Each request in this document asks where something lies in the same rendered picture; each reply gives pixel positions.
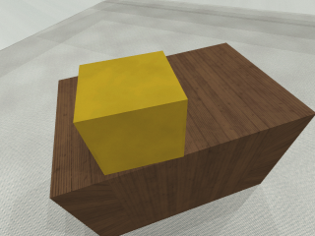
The carton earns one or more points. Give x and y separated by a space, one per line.
131 111

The pedestal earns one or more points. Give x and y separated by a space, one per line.
239 124

